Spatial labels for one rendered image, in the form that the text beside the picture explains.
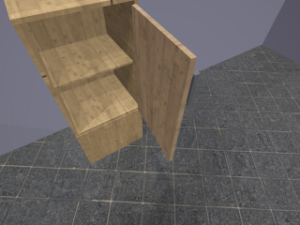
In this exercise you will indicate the cupboard door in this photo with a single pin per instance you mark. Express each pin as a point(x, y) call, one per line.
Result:
point(164, 70)

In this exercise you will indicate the handle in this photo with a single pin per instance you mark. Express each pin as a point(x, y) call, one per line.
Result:
point(193, 87)

